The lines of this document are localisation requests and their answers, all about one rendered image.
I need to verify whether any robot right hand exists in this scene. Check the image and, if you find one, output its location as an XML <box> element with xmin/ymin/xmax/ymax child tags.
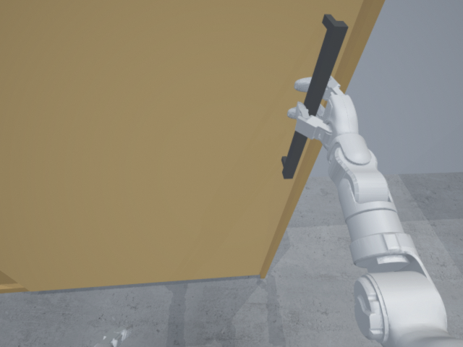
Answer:
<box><xmin>287</xmin><ymin>76</ymin><xmax>359</xmax><ymax>150</ymax></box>

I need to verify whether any robot left hand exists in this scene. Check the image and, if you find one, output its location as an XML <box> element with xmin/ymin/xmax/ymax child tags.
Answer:
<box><xmin>94</xmin><ymin>325</ymin><xmax>133</xmax><ymax>347</ymax></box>

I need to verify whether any robot right forearm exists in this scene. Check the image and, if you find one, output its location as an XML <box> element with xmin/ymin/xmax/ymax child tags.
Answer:
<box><xmin>327</xmin><ymin>133</ymin><xmax>447</xmax><ymax>329</ymax></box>

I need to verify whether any robot right upper arm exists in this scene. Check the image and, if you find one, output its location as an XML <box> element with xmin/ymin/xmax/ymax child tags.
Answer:
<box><xmin>354</xmin><ymin>270</ymin><xmax>463</xmax><ymax>347</ymax></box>

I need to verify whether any handle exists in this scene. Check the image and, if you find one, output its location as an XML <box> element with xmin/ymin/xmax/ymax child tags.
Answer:
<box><xmin>281</xmin><ymin>14</ymin><xmax>348</xmax><ymax>179</ymax></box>

